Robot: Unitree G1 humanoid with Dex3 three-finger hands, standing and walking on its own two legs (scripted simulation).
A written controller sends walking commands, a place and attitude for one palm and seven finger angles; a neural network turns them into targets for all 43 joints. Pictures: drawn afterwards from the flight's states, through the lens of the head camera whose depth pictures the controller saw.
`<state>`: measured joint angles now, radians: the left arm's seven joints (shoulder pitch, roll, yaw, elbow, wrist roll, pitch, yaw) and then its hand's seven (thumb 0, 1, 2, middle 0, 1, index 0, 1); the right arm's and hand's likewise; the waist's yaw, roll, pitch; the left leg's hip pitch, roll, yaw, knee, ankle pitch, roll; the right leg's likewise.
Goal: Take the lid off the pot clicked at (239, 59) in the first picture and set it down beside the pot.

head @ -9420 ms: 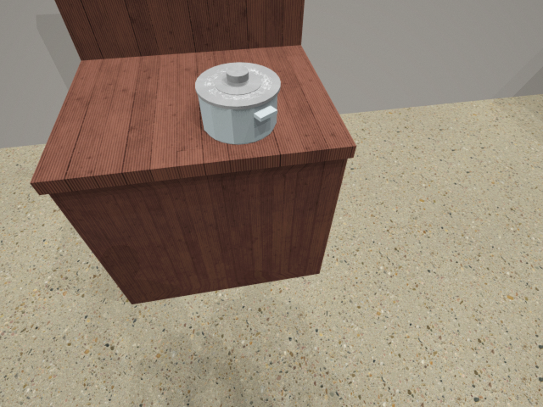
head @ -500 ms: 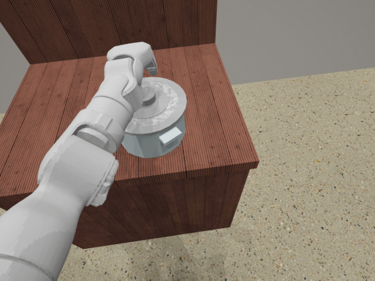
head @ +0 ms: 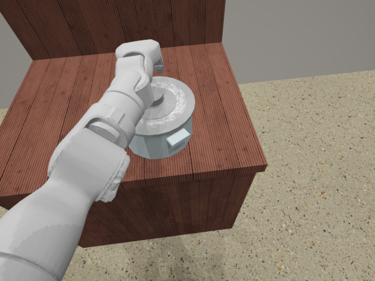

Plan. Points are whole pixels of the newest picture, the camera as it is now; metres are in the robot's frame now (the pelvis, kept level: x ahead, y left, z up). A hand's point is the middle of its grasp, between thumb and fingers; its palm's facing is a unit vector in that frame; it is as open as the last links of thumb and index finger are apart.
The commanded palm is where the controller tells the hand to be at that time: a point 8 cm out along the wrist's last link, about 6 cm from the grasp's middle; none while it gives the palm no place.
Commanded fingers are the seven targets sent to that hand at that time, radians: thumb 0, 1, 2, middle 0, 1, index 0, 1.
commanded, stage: move the open hand above the knob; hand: left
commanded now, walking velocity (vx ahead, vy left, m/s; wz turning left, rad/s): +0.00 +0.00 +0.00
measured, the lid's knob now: (152, 96) +0.53 +0.04 +0.08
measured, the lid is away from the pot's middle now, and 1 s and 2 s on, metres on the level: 0.01 0.01 0.00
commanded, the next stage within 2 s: lower the open fingers around the knob in 0.56 s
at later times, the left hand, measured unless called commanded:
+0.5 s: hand (151, 80) +0.50 +0.03 +0.16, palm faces -0.29 -0.08 -0.96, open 9.9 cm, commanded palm +0.50 +0.05 +0.22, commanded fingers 0.00 -0.29 1.48 -0.85 -0.08 -0.85 -0.08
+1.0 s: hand (150, 91) +0.49 +0.04 +0.14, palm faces -0.35 -0.06 -0.93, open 9.9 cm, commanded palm +0.51 +0.04 +0.19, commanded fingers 0.00 -0.29 1.48 -0.85 -0.08 -0.85 -0.08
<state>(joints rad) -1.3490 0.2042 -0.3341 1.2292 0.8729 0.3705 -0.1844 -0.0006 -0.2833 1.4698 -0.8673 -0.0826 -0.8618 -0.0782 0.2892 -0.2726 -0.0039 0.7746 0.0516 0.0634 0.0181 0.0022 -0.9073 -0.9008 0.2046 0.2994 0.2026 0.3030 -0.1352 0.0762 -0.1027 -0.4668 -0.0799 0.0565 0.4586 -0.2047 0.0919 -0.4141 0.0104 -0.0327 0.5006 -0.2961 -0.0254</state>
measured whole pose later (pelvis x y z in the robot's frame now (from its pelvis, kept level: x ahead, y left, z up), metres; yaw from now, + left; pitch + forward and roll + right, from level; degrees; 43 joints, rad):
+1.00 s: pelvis -0.01 -0.02 +0.00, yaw +0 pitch +11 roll +0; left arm -1.32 0.22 -0.34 1.24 0.86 0.35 -0.24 0.00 -0.28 1.47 -0.87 -0.08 -0.86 -0.08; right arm 0.25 -0.29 0.01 0.76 0.07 0.07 -0.01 0.00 -0.91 -0.90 0.20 0.30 0.20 0.30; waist -0.15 0.06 -0.08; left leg -0.46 -0.06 0.05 0.47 -0.20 0.07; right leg -0.40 0.03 -0.04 0.51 -0.29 -0.05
